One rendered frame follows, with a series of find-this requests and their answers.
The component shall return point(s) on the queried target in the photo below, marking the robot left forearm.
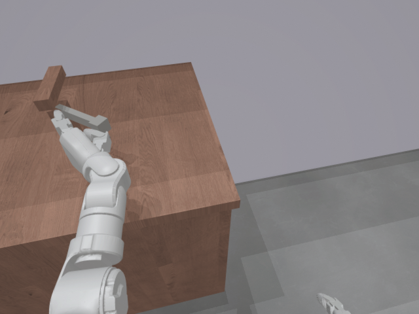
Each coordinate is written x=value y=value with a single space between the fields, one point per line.
x=98 y=241

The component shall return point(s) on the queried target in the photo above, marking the left robot upper arm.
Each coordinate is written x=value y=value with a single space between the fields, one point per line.
x=92 y=291

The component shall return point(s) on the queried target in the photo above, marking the robot right hand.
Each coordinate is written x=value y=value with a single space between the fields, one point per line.
x=332 y=305

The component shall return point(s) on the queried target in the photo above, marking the counter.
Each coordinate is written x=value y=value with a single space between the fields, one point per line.
x=178 y=206

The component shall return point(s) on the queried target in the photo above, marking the robot left hand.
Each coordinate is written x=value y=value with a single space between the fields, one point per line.
x=78 y=145

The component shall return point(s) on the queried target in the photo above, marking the tap lever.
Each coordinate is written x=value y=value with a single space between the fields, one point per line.
x=99 y=123

